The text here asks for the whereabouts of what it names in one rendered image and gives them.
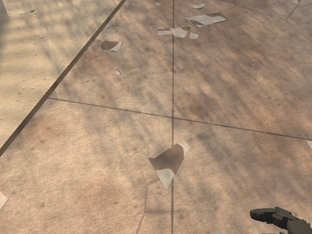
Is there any robot right hand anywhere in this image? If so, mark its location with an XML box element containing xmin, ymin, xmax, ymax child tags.
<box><xmin>250</xmin><ymin>207</ymin><xmax>312</xmax><ymax>234</ymax></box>

